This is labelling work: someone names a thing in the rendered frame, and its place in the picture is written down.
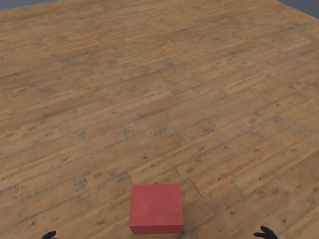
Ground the right robot hand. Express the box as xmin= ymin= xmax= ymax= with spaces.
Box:
xmin=253 ymin=226 xmax=279 ymax=239

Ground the carton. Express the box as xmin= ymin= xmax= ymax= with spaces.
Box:
xmin=129 ymin=184 xmax=183 ymax=234

